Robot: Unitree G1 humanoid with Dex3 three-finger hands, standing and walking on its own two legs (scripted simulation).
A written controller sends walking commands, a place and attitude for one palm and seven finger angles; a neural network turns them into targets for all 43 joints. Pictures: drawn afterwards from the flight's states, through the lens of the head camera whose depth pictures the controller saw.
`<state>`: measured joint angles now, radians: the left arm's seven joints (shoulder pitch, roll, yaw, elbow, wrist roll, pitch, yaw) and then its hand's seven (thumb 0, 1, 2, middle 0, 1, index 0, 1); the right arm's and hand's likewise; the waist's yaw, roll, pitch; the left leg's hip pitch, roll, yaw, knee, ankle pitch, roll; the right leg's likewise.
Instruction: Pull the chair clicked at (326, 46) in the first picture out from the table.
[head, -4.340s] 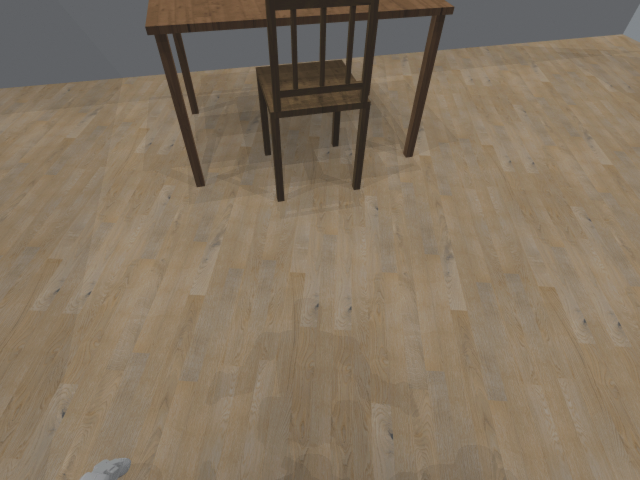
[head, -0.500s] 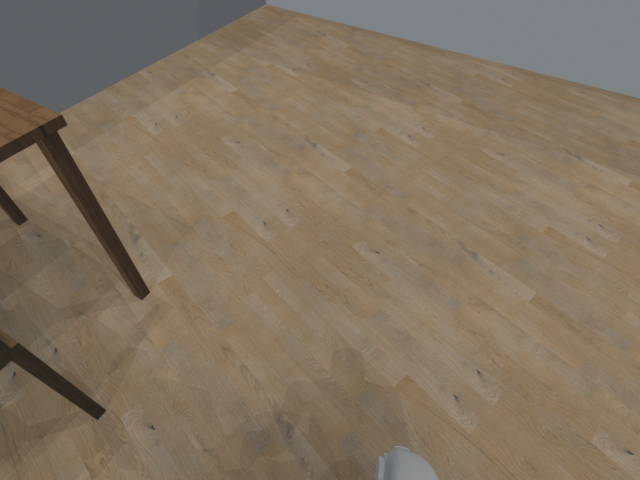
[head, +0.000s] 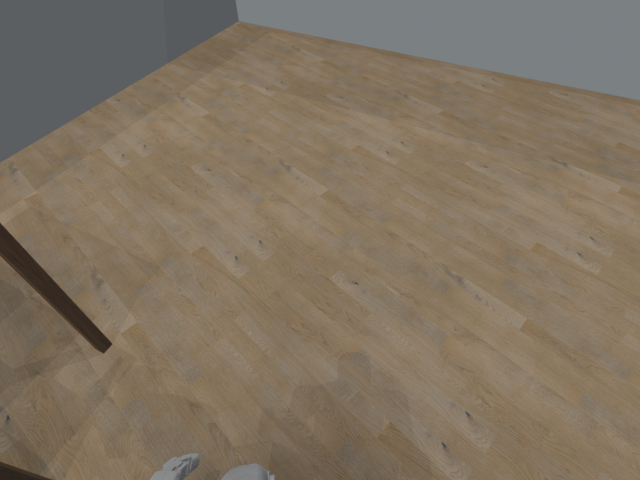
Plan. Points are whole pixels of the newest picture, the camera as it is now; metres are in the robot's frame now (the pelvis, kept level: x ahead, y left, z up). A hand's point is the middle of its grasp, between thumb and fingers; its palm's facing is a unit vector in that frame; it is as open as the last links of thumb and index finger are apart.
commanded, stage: turn to face it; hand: left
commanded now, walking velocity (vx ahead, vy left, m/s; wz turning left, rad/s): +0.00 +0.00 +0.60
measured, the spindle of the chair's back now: out of the picture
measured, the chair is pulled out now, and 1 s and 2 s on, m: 0.00 0.00 0.00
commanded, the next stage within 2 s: take the last steps up to it in 1.70 s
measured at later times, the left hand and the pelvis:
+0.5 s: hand out of the picture +0.04 +0.26 -0.16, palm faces +0.32 -0.90 -0.28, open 7.4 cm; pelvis +0.02 +0.02 +0.00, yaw +16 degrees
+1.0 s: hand out of the picture -0.06 +0.19 -0.17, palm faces +0.60 -0.76 -0.24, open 7.4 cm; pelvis +0.01 -0.01 -0.01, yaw +37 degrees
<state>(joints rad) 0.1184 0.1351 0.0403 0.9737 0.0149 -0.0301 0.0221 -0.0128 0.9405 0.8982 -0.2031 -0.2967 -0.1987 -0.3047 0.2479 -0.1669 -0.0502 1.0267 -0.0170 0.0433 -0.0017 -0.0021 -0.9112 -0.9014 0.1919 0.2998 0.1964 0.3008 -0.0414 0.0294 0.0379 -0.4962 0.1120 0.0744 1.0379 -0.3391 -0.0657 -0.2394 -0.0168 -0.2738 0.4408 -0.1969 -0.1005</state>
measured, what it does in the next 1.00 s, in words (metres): steps on the spot, turning left: left foot, then right foot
